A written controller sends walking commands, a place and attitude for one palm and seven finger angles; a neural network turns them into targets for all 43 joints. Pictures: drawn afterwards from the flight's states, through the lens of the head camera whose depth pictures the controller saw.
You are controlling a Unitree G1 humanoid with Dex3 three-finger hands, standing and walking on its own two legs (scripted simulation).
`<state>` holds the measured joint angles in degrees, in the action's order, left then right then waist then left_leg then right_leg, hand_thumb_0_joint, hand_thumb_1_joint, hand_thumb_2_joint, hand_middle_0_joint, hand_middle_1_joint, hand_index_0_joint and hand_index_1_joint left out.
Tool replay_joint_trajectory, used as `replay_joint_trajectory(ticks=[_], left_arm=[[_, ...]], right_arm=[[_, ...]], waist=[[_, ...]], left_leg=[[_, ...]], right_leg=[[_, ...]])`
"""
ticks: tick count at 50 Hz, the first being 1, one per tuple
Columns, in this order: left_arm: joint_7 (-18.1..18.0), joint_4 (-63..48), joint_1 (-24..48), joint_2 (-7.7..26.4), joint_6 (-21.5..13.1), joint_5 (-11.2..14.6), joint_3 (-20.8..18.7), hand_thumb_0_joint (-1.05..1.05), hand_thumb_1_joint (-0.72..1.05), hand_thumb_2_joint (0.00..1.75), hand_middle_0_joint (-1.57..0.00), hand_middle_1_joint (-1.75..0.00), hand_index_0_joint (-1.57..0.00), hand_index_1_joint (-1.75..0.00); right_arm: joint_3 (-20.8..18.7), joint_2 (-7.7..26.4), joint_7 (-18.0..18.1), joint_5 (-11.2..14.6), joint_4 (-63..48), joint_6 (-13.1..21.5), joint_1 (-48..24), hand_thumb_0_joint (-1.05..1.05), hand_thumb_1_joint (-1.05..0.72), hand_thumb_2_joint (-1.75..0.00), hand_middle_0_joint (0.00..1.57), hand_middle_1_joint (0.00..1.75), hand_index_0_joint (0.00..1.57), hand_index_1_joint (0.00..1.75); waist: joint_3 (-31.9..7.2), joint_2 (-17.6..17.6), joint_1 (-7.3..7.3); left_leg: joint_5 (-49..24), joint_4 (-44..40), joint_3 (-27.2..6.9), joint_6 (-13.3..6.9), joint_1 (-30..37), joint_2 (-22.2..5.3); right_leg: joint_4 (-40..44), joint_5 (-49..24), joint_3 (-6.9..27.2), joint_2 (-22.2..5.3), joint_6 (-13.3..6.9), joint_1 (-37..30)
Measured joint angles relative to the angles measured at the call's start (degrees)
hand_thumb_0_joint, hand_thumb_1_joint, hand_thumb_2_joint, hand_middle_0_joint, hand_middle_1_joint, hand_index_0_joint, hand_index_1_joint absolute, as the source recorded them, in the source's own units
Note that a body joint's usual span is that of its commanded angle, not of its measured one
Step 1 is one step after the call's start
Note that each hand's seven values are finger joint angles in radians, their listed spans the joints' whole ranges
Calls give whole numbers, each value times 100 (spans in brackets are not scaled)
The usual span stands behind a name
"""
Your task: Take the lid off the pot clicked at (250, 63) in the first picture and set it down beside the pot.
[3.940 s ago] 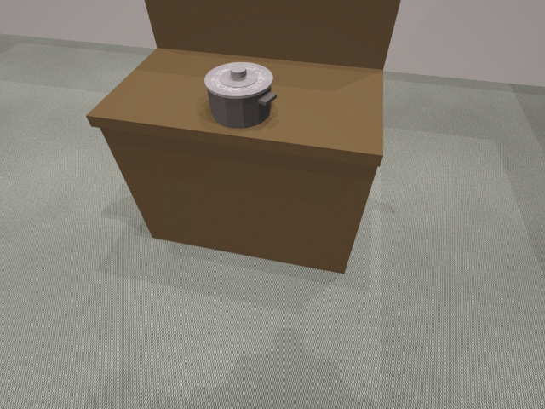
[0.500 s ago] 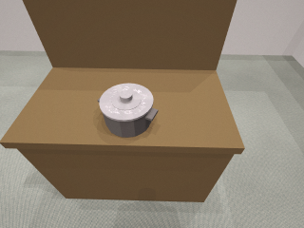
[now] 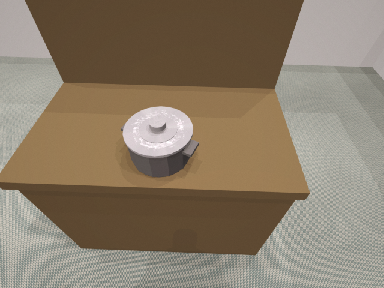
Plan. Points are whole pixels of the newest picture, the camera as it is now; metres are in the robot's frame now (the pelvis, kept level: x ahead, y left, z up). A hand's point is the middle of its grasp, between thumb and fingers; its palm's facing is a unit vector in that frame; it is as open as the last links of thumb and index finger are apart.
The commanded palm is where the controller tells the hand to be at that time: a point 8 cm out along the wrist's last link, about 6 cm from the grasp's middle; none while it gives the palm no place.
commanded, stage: look again from close up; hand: left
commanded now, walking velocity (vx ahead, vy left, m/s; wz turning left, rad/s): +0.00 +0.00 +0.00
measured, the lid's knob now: (157, 123) +0.51 +0.13 +0.03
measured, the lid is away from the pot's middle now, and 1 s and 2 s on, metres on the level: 0.00 0.00 0.00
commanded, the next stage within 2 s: lift the closed hand beside the body in 0.60 s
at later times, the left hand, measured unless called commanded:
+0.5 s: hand out of the picture -0.01 +0.16 -0.18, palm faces +0.02 -0.99 -0.16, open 7.4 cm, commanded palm none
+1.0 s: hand out of the picture +0.13 +0.19 -0.08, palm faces +0.13 -0.96 -0.23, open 5.6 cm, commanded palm +0.09 +0.25 -0.05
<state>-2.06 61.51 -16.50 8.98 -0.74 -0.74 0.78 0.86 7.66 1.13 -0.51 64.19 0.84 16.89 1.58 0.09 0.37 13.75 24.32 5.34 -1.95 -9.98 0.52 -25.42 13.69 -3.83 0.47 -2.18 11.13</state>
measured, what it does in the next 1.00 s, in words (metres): stands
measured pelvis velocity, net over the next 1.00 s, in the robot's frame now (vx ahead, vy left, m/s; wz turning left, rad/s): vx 0.00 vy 0.02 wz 0.01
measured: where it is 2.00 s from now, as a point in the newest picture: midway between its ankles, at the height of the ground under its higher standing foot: outside the picture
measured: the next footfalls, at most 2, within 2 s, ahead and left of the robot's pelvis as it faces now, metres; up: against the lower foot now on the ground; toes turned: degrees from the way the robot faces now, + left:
none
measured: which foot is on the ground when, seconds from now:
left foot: down 0.00-1.00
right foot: down 0.00-1.00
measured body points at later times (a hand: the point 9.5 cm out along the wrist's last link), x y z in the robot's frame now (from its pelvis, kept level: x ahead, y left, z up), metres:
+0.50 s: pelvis +0.01 +0.01 +0.00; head +0.02 +0.01 +0.45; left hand -0.01 +0.22 -0.16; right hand +0.01 -0.21 -0.16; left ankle -0.01 +0.09 -0.74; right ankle +0.00 -0.09 -0.74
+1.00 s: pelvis +0.00 +0.02 +0.00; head -0.01 +0.01 +0.45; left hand +0.12 +0.24 -0.06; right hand +0.17 -0.23 -0.09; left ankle -0.01 +0.09 -0.74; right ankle +0.00 -0.09 -0.74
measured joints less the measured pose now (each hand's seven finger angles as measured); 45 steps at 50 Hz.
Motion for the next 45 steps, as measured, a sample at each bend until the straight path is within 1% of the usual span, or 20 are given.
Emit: replay_joint_trajectory(ticks=[17, 35, 36, 37, 38, 39, 41, 43, 45], left_arm=[[7, 171, -170, -129, -18, -4, 53, 1, 90, 89, -20, -30, -20, -30], [-7, 207, -214, -99, -16, 0, 43, 1, 90, 89, -20, -30, -20, -30], [-45, 223, -199, -114, -51, -25, 54, 1, 90, 89, -20, -30, -20, -30], [-77, -411, -356, -96, 136, 116, 151, 1, 90, 89, -20, -30, -20, -31], [-233, -1220, -600, -14, 244, 108, 199, 3, 92, 89, -21, -30, -21, -31], [-384, -1984, -835, 83, 285, 147, 213, 4, 95, 89, -22, -31, -22, -32], [-588, -3052, -1018, 222, 276, 199, 296, 5, 96, 89, -25, -34, -24, -35], [-620, -3367, -859, 216, 130, 124, 301, 5, 96, 89, -28, -38, -28, -39], [-522, -3445, -688, 110, 38, 83, 181, 4, 95, 89, -33, -44, -33, -45]], right_arm=[[-11, 103, 33, 18, 45, 22, -181, 1, -93, -89, 20, 30, 20, 30], [22, -11, 20, 25, 142, 27, -46, 1, -92, -89, 20, 30, 20, 30], [34, 5, 10, 23, 108, 15, -36, 1, -92, -89, 20, 30, 20, 30], [59, 50, 1, 103, -118, 75, 83, 2, -93, -89, 20, 30, 20, 30], [94, 106, 38, 198, -362, 287, 248, 2, -93, -89, 20, 30, 20, 30], [101, 180, 72, 290, -567, 517, 381, 3, -94, -89, 20, 30, 20, 30], [95, 384, 84, 365, -894, 886, 452, 3, -94, -89, 20, 30, 20, 30], [26, 580, 25, 312, -1174, 1035, 287, 3, -94, -89, 20, 30, 20, 30], [-85, 691, -66, 257, -1475, 1004, 10, 3, -93, -89, 20, 30, 20, 30]], waist=[[5, -74, -80], [17, -66, -74], [13, -26, -65], [53, 0, -85], [60, 7, -147], [19, 34, -172], [-14, 156, -114], [-74, 266, -17], [-164, 299, 30]], left_leg=[[-13, -154, -3, -19, 173, 21], [-8, -188, 16, -72, 190, 61], [27, -71, -4, -69, 91, 34], [67, 27, -17, -73, 33, 32], [90, 59, -9, -76, 24, 48], [108, 87, -12, -79, 7, 68], [126, 139, -82, -109, 25, 121], [125, 199, -129, -151, -22, 168], [124, 247, -98, -165, -99, 180]], right_leg=[[171, -25, 5, -7, 31, -183], [207, -32, 27, -43, 82, -198], [197, -37, 4, -24, 90, -158], [142, -25, -11, -29, 97, -123], [66, 7, -3, -48, 98, -89], [-3, 47, -6, -71, 101, -57], [-62, 106, -74, -128, 127, -108], [-125, 132, -124, -180, 157, -80], [-216, 142, -94, -198, 168, 29]])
